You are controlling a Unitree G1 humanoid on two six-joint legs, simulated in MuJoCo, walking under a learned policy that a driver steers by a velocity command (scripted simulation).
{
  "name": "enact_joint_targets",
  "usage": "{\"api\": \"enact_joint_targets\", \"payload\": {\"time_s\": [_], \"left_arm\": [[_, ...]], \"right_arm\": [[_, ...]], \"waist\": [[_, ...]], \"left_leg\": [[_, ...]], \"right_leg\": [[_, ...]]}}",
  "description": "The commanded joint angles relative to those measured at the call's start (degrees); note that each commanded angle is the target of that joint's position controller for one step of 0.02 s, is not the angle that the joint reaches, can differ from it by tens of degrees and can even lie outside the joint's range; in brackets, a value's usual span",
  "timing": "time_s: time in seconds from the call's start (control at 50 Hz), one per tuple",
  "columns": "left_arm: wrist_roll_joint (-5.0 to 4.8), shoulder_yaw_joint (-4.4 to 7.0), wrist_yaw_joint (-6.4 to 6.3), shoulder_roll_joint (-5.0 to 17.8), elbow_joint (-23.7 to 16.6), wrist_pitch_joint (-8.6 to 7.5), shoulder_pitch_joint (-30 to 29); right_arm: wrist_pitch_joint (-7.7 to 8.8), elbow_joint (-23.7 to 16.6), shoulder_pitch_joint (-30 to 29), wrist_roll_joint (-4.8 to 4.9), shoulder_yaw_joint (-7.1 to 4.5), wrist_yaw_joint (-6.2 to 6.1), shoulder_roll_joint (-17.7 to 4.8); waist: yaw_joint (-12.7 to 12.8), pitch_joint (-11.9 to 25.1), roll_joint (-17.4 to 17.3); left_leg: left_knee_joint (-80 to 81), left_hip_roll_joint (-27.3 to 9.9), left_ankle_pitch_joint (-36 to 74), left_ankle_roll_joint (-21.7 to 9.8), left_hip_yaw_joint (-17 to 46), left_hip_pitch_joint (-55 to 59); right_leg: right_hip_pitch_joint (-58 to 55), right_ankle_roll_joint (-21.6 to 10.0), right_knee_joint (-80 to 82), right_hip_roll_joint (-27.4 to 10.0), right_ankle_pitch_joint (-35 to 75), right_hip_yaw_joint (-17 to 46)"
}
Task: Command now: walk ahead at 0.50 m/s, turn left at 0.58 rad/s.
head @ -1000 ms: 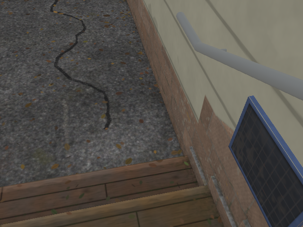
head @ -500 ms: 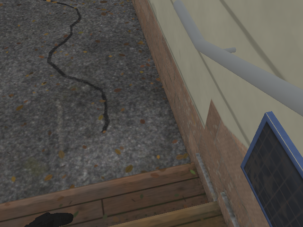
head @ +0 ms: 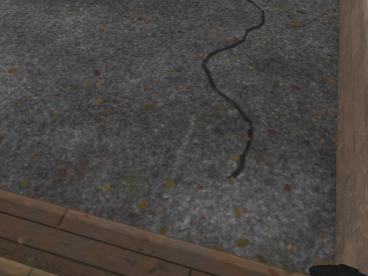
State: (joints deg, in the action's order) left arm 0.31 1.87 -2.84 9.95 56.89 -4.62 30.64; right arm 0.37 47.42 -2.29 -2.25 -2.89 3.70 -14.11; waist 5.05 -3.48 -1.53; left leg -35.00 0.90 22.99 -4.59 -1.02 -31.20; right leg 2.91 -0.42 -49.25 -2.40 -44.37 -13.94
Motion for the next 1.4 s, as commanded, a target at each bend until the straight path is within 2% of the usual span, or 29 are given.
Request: {"api": "enact_joint_targets", "payload": {"time_s": [0.02,0.06,0.08,0.1,0.12,0.14,0.18,0.24,0.3,0.36,0.46,0.62,0.66,0.68,0.7,0.72,0.74,0.8,0.86,0.92,1.02,1.12,1.22,1.26,1.28,1.3,1.32,1.34,1.4], "left_arm": [[0.53,0.96,-0.13,7.3,1.3,1.89,6.5],[0.98,1.91,0.58,10.2,-0.3,1.83,1.6],[1.33,2.47,0.86,9.8,-0.2,1.58,-0.6],[2.15,2.18,0.67,6.6,-1.1,1.37,0.3],[-0.73,1.84,0.42,5.6,-4.7,0.81,4.4],[-1.97,1.82,0.98,8.8,-7.0,-0.28,1.5],[1.72,2.18,0.96,9.3,-7.0,0.23,-9.3],[2.89,1.03,1.64,4.3,-5.6,1.23,-11.6],[2.52,0.66,2.14,3.6,-2.7,1.91,-7.9],[0.33,1.57,2.61,6.5,-3.2,1.5,-14.0],[1.74,0.97,4.78,3.7,-6.8,1.77,-27.0],[0.54,0.11,5.95,4.8,-10.8,0.1,-36.3],[-0.85,1.73,4.48,6.9,-4.6,0.74,-18.1],[1.11,1.88,4.08,8.6,-1.8,0.28,-9.9],[2.96,3.71,4.61,14.5,-1.1,0.35,-2.6],[0.48,3.87,4.52,14.0,-1.6,1.3,3.0],[-1.4,3.85,3.4,14.1,-3.9,2.37,2.5],[0.03,2.38,1.33,10.6,-3.6,4.23,-5.5],[-0.16,1.03,1.5,8.6,-6.3,0.78,-16.9],[0.27,2.53,0.79,10.7,-4.2,0.93,-10.5],[0.49,1.93,-0.76,7.1,-4.2,2.49,-0.9],[1.08,2.92,-0.1,9.6,-7.9,1.23,-2.1],[3.14,2.91,-1.2,9.1,-5.7,1.87,0.3],[2.18,2.99,0.62,8.1,-3.5,2.17,4.1],[-0.58,2.94,1.82,4.1,-1.8,1.43,13.1],[-2.08,2.36,0.78,5.3,-2.3,1.07,13.1],[-1.73,1.76,0.27,7.3,-6.7,0.75,8.4],[0.63,2.58,0.32,10.0,-5.8,1.39,-2.4],[3.22,2.35,3.33,8.1,-8.6,2.4,-15.1]], "right_arm": [[1.6,-3.4,-3.4,-1.11,1.1,0.24,0.9],[0.57,2.9,13.6,-0.96,-0.68,-0.75,-2.2],[0.23,5.6,22.4,-0.64,-2.01,-1.09,-5.1],[1.29,7.2,22.1,-0.6,-2.81,-1.49,-9.8],[1.73,6.4,26.0,-0.24,-2.94,-2.09,-12.0],[0.64,7.4,31.8,0.58,-2.78,-2.48,-11.0],[0.18,7.0,27.4,-0.04,-2.08,-3.95,-7.6],[3.1,5.5,18.4,0.4,0.17,-3.28,-2.2],[4.23,6.2,19.2,1.01,-1.66,-3.12,-6.7],[4.28,10.1,25.7,2.03,-0.9,-4.16,-1.2],[4.2,10.1,30.1,0.82,0.24,-5.27,-0.1],[4.92,12.4,35.4,-0.37,0.72,-7.36,-2.8],[4.16,12.5,35.3,-1.36,0.3,-7.32,-4.9],[4.57,12.1,34.0,0.26,0.58,-6.67,-4.5],[4.2,10.3,33.5,1.51,0.24,-6.66,-2.7],[4.4,7.5,33.8,2.59,-0.11,-7.09,-4.7],[4.95,1.8,26.3,2.98,0.18,-6.94,-6.0],[2.59,2.4,20.6,-1.66,0.96,-5.53,-2.0],[0.61,-1.5,16.3,-1.51,1.7,-5.21,-0.6],[0.58,2.6,22.4,-1.34,1.74,-3.58,1.0],[3.18,-3.9,3.5,-2.43,-0.43,-0.79,-4.9],[4.26,-6.2,-3.1,-0.13,0.22,-0.64,-1.1],[5.14,-4.2,3.9,3.15,-1.26,-2.58,-4.3],[5.17,3.7,26.3,0.47,-3.25,-2.96,-8.6],[5.23,7.1,35.2,-0.4,-3.76,-2.1,-11.2],[4.77,6.7,38.3,0.71,-3.94,-1.15,-11.2],[4.8,6.6,35.2,1.99,-6.06,-1.28,-18.0],[3.73,3.7,27.9,1.77,-3.22,-2.69,-6.7],[5.83,3.8,22.9,-0.52,-0.49,-3.82,-2.7]], "waist": [[0.3,-6.7,2.3],[-7.8,2.6,6.6],[-13.6,5.4,0.0],[-9.6,5.3,-8.0],[-8.3,18.2,-10.3],[-13.5,24.2,-7.5],[-10.7,7.8,3.7],[-2.4,-2.9,6.4],[-0.9,3.9,-4.3],[-3.9,3.0,-0.2],[-7.9,-2.3,0.1],[-13.9,-9.8,0.7],[-7.1,0.6,0.1],[-3.1,3.4,3.4],[0.0,10.6,13.1],[3.3,24.8,13.6],[6.0,30.6,13.4],[-2.0,6.5,-1.1],[-10.2,-0.4,-4.3],[-9.8,8.5,6.3],[-1.6,-3.3,2.4],[1.8,-1.4,6.2],[1.1,-2.4,4.8],[-7.0,6.1,-1.1],[-4.4,16.2,-12.7],[-6.7,21.8,-13.4],[-6.6,25.9,-23.4],[-7.5,12.5,-7.8],[-4.8,-2.0,-1.5]], "left_leg": [[9.1,1.1,-5.2,-1.4,-5.4,7.1],[10.5,2.2,-13.7,-5.0,-4.4,23.1],[18.1,-0.8,-8.5,-7.1,0.8,36.5],[8.6,-5.7,12.3,-8.1,5.1,45.5],[-11.7,-16.3,35.0,-14.1,17.7,64.9],[-2.9,-22.0,12.2,-19.9,27.3,71.0],[11.8,-20.2,-35.6,-16.5,30.6,47.4],[17.2,-12.5,-31.2,-11.3,18.6,4.3],[13.5,-10.9,-5.1,-9.1,12.4,3.2],[6.1,-9.1,-15.9,-5.4,11.5,19.1],[2.2,-9.5,-39.6,-6.1,12.1,17.9],[-11.5,-10.9,-19.3,-5.4,8.4,18.2],[-30.4,-10.1,-4.3,-5.3,5.4,20.3],[-44.9,-7.1,-5.8,-3.5,0.6,15.6],[-74.3,-1.4,-53.5,0.1,-3.1,-10.8],[-87.7,-1.6,-75.1,2.2,-0.7,-27.3],[-84.9,-1.3,-67.4,3.7,0.6,-35.1],[-70.9,-4.5,-54.7,2.6,2.3,-29.7],[-35.7,-5.8,-35.7,4.3,3.2,-6.8],[-31.0,-5.5,-19.4,5.6,2.4,0.7],[-13.7,-6.8,-5.7,8.8,10.4,-22.6],[-1.8,-2.2,-3.0,7.4,9.1,-4.5],[22.8,-8.7,0.7,4.9,9.7,9.3],[15.9,-6.9,-2.7,4.6,6.5,34.3],[-4.6,-14.4,17.0,3.4,11.0,57.1],[-8.7,-20.0,13.6,1.8,20.0,63.8],[7.7,-27.8,-26.6,-7.9,39.1,60.4],[16.7,-19.8,-52.2,-4.5,33.1,46.3],[18.2,-17.2,-33.5,-5.4,25.4,16.3]], "right_leg": [[6.1,-5.9,-1.8,-11.7,56.7,8.1],[7.3,-7.8,-22.1,-12.0,69.7,8.5],[15.9,-6.1,-41.7,-7.7,51.5,6.2],[33.5,-5.0,-59.3,-1.6,3.0,3.9],[48.9,-4.3,-67.3,-2.8,-5.6,10.7],[59.9,-3.5,-63.3,-3.4,-3.1,14.1],[63.2,-3.1,-51.2,-4.5,5.8,16.3],[37.2,-0.3,-18.8,-6.0,30.9,18.0],[23.7,0.3,-16.1,-1.5,45.2,16.1],[38.3,-3.3,-7.2,-1.9,57.5,23.5],[38.4,-4.4,5.2,0.6,68.8,23.5],[27.7,-3.4,23.4,0.8,57.8,11.4],[9.6,-5.7,27.9,2.3,51.8,12.0],[0.1,-6.4,29.2,5.1,60.9,5.7],[-27.7,-15.2,16.3,-6.9,82.3,19.3],[-46.6,-22.2,1.6,-18.2,95.3,33.2],[-46.7,-26.4,14.2,-21.2,65.6,44.4],[-6.4,-21.2,26.6,-15.9,38.3,42.8],[28.0,-15.3,31.7,-4.2,45.9,31.4],[19.2,-15.7,26.3,-4.4,63.2,29.7],[9.5,-17.9,20.9,-1.5,23.9,43.7],[15.9,-14.8,11.8,1.7,16.0,43.0],[8.5,-11.2,-2.4,2.9,26.0,40.6],[18.5,-9.3,-30.0,8.8,21.8,31.7],[37.1,-6.5,-54.8,13.7,-8.3,25.4],[49.8,-6.2,-69.2,10.6,-5.9,23.7],[57.9,-5.2,-75.9,10.0,3.5,18.4],[61.2,-5.3,-66.0,5.3,14.6,15.8],[46.4,-5.1,-38.2,0.6,27.7,22.0]]}}
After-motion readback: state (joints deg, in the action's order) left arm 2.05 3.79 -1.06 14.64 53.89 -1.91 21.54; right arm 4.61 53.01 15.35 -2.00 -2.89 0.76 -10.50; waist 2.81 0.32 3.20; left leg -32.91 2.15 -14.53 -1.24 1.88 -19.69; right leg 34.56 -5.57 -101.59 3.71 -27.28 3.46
